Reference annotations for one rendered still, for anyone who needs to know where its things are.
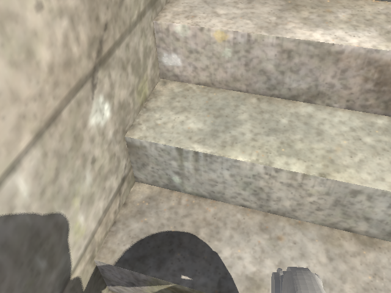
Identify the robot right thigh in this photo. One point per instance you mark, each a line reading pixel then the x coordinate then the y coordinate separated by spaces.
pixel 295 280

